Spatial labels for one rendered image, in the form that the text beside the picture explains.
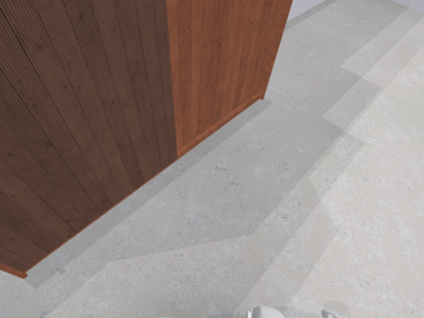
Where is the wardrobe door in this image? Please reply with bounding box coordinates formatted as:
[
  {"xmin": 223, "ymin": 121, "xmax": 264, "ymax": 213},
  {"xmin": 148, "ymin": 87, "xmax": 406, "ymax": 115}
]
[
  {"xmin": 0, "ymin": 0, "xmax": 178, "ymax": 272},
  {"xmin": 166, "ymin": 0, "xmax": 284, "ymax": 150}
]

